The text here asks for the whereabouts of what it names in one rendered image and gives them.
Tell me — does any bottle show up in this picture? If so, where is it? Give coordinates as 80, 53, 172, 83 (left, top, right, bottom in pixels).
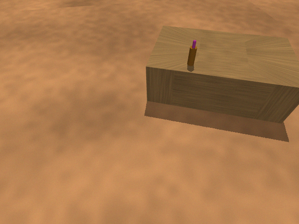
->
187, 40, 197, 66

